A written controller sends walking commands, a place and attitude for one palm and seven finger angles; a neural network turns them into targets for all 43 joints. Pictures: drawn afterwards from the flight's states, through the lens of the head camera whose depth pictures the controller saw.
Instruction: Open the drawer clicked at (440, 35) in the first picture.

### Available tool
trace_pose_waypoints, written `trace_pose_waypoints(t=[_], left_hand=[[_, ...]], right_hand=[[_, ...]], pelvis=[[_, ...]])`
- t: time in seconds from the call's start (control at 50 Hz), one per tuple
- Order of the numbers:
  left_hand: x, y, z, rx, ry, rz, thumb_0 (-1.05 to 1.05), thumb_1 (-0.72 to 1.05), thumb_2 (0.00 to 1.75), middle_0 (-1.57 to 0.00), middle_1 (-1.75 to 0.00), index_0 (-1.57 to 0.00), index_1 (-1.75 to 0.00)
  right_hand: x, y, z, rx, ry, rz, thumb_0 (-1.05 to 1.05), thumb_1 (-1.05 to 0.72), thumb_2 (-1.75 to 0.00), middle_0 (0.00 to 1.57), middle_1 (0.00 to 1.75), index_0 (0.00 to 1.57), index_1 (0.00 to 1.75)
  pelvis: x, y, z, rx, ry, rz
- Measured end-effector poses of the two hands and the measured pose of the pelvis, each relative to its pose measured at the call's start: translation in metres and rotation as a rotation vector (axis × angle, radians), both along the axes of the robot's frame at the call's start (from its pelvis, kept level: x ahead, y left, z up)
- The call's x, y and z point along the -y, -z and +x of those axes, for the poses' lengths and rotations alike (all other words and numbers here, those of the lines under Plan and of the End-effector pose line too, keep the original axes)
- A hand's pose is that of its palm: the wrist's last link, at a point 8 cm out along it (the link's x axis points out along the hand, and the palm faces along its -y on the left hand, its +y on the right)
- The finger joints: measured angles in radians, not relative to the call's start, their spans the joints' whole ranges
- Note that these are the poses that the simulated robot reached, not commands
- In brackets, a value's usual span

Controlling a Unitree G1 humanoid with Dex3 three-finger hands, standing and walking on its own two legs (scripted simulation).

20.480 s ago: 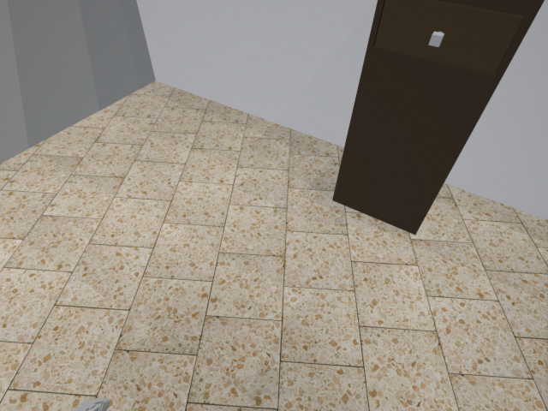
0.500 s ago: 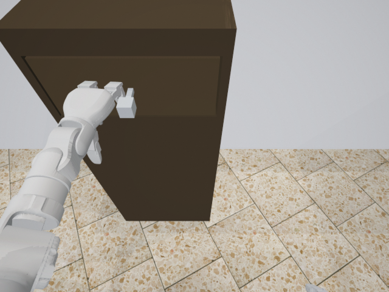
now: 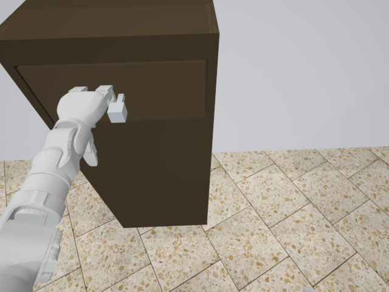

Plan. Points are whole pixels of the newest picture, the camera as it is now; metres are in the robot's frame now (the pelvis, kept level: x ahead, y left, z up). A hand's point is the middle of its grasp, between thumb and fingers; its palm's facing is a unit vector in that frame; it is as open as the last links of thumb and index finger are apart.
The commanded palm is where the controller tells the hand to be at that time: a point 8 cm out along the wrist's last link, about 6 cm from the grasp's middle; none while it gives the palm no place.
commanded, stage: close the thumb around the handle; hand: left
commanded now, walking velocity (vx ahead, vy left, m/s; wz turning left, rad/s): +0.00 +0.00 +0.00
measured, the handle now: (119, 106) +0.48 +0.19 +0.12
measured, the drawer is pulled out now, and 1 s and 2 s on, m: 0.00 0.00 0.01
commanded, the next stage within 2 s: pull the drawer open in 0.68 s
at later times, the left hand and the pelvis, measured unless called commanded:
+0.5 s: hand (95, 123) +0.44 +0.24 +0.10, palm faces -0.02 -0.01 -1.00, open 7.1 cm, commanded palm +0.42 +0.23 +0.16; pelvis +0.01 -0.01 +0.00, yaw +1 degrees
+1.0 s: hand (95, 129) +0.43 +0.23 +0.10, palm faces +0.02 -0.04 -1.00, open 5.0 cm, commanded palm +0.39 +0.23 +0.16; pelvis +0.01 +0.00 +0.00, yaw -1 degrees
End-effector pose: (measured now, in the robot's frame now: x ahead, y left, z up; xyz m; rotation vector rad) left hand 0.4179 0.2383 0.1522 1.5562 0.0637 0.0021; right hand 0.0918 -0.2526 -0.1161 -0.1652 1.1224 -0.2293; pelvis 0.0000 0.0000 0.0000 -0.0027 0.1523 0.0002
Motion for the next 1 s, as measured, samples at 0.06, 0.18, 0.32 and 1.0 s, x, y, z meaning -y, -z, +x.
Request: trace_pose_waypoints(t=[0.06, 0.18, 0.32, 1.0], left_hand=[[0.0, 0.001, 0.0, 0.003, 0.007, 0.004, 0.0, -0.47, 0.31, -0.34, -1.22, -0.32, -1.22], [0.001, 0.002, 0.0, 0.019, 0.012, 0.002, 0.0, -0.32, 0.38, -0.35, -1.24, -0.33, -1.22], [0.003, 0.001, 0.001, 0.03, -0.004, 0.003, 0.0, 0.0, 0.51, -0.37, -1.26, -0.35, -1.26], [0.006, 0.001, -0.014, 0.06, 0.023, -0.022, 0.0, 0.88, 0.9, -0.42, -1.35, -0.38, -1.34]], right_hand=[[0.005, 0.0, -0.001, -0.006, -0.003, -0.011, 0.01, -0.91, -0.9, 0.2, 0.3, 0.21, 0.3], [0.014, 0.001, -0.003, -0.028, 0.001, -0.024, 0.01, -0.91, -0.9, 0.2, 0.3, 0.21, 0.3], [0.015, 0.004, 0.0, -0.039, 0.003, -0.013, 0.01, -0.91, -0.9, 0.2, 0.3, 0.2, 0.3], [0.005, 0.001, 0.019, 0.006, 0.002, 0.019, 0.01, -0.91, -0.9, 0.2, 0.3, 0.2, 0.3]], pelvis=[[0.002, 0.0, 0.0, -0.004, -0.002, 0.0], [0.004, 0.001, 0.002, -0.013, -0.003, 0.001], [0.006, 0.001, 0.007, -0.015, -0.006, 0.001], [0.001, -0.001, 0.014, -0.006, 0.013, 0.001]])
